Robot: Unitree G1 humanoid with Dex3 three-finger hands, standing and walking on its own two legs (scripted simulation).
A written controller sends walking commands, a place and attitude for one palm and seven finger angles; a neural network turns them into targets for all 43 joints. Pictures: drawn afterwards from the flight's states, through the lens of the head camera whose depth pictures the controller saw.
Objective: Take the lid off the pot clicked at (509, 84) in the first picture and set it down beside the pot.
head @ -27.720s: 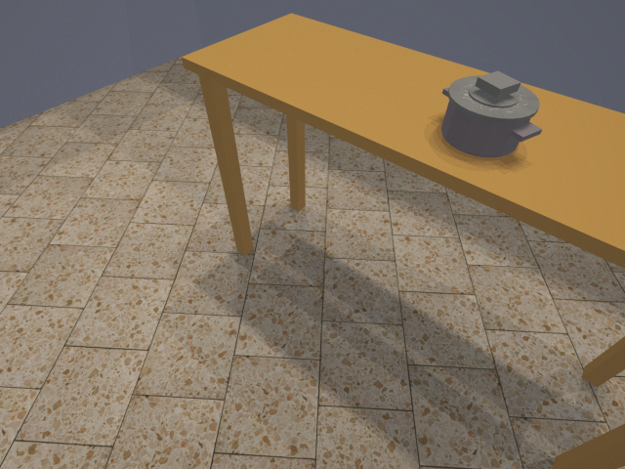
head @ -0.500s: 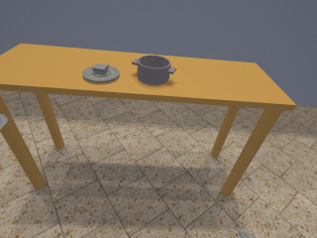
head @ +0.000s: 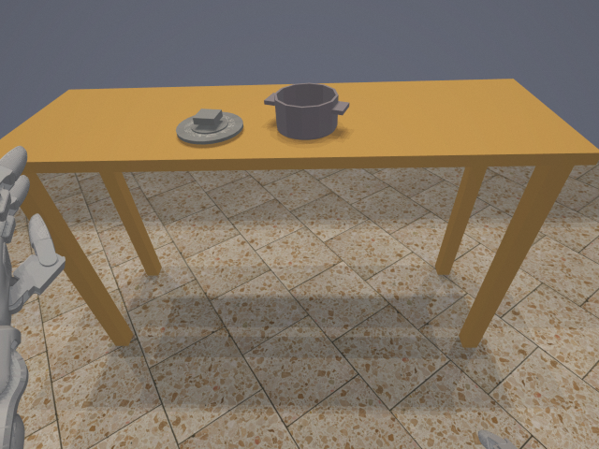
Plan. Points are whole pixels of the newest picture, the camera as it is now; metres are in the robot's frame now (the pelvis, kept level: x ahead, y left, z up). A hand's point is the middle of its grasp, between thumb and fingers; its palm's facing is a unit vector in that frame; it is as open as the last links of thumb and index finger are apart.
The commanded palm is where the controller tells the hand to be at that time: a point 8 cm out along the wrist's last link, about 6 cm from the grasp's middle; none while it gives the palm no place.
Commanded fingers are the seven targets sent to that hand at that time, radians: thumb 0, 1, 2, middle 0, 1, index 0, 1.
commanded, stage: let the arm hang, fingers relaxed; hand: left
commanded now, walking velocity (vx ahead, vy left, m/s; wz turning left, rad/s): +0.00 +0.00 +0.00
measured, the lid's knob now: (208, 117) +0.82 +0.26 +0.11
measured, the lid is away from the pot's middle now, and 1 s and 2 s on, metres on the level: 0.24 0.24 0.24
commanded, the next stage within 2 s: look to check the result in 1.02 s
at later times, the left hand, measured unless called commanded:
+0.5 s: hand out of the picture +0.03 +0.21 -0.14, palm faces +0.01 -0.96 -0.30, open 7.2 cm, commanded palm none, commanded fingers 0.00 0.90 0.90 -0.20 -0.30 -0.20 -0.30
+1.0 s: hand out of the picture +0.09 +0.17 -0.14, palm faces +0.00 -0.98 -0.22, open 7.3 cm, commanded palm none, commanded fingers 0.00 0.90 0.90 -0.20 -0.30 -0.20 -0.30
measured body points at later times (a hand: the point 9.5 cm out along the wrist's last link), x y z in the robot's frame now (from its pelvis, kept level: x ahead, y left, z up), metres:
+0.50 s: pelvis +0.03 -0.01 +0.02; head +0.08 -0.02 +0.47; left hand +0.03 +0.26 -0.12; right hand +0.00 -0.22 -0.14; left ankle +0.03 +0.12 -0.71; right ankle +0.01 -0.12 -0.71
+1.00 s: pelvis +0.03 -0.01 +0.03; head +0.04 -0.01 +0.48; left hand +0.09 +0.23 -0.12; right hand +0.03 -0.23 -0.13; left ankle +0.03 +0.12 -0.71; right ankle +0.01 -0.12 -0.71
